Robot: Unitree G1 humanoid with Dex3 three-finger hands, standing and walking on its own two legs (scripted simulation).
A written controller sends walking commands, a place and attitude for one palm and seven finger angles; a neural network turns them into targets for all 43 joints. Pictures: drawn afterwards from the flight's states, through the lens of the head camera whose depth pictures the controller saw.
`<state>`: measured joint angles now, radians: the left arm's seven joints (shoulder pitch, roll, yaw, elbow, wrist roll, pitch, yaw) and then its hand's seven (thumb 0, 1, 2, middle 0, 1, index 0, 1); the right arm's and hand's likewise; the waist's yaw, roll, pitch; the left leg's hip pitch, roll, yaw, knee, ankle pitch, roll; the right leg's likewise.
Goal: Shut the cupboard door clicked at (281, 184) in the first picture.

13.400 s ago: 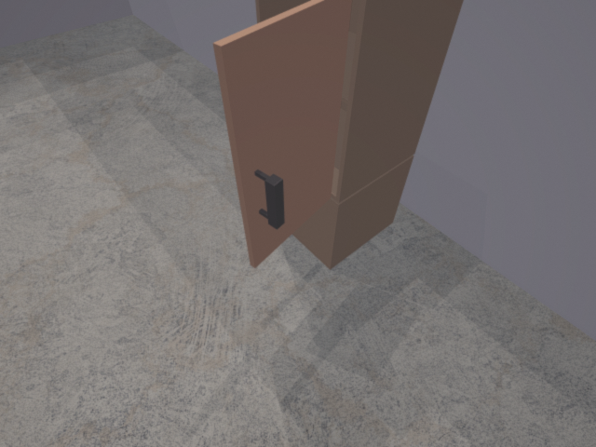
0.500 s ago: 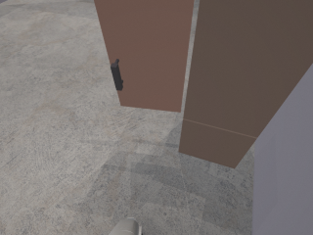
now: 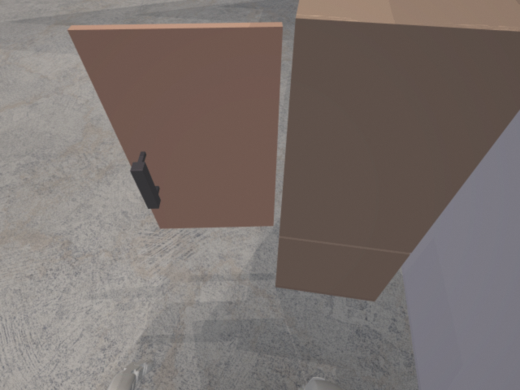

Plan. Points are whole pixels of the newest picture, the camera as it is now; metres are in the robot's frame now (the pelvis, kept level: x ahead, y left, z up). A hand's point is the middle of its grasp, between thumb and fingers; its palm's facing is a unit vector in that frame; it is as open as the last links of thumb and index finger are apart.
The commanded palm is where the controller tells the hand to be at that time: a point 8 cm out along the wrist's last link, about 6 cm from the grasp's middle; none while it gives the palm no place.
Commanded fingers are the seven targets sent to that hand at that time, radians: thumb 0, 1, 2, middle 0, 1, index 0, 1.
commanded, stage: come to a stop and stand still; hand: left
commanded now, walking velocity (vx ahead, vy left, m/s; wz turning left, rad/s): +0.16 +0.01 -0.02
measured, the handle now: (148, 180) +0.57 +0.29 -0.09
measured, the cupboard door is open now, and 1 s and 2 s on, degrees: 100 100 100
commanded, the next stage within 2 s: look again from close up in 1.38 s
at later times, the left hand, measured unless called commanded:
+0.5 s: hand out of the picture +0.11 +0.21 -0.19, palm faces +0.09 -0.97 -0.21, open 7.3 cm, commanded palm none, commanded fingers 0.00 0.90 0.90 -0.20 -0.30 -0.20 -0.30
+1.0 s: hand out of the picture +0.09 +0.15 -0.17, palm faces +0.00 -0.98 -0.22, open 7.3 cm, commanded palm none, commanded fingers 0.00 0.90 0.90 -0.20 -0.30 -0.20 -0.30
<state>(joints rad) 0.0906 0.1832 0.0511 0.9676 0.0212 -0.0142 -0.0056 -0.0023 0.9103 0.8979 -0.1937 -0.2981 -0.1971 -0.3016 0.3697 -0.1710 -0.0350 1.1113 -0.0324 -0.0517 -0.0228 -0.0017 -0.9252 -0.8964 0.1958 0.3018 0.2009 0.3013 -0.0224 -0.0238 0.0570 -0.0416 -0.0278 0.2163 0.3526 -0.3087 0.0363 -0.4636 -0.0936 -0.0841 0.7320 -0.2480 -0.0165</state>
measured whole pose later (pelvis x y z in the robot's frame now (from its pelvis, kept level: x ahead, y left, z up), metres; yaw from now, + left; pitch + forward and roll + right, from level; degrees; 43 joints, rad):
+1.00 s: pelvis +0.06 -0.03 +0.00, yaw -1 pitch +0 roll +0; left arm 0.25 0.16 0.02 1.06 0.01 0.01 0.03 0.00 0.91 0.90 -0.20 -0.30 -0.20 -0.30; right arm 0.26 -0.20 -0.05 1.09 -0.02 0.04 -0.02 0.01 -0.91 -0.90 0.20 0.30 0.20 0.30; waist -0.02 0.02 0.03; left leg -0.31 0.05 0.03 0.52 -0.21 -0.03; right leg -0.13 -0.01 -0.04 0.50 -0.36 -0.01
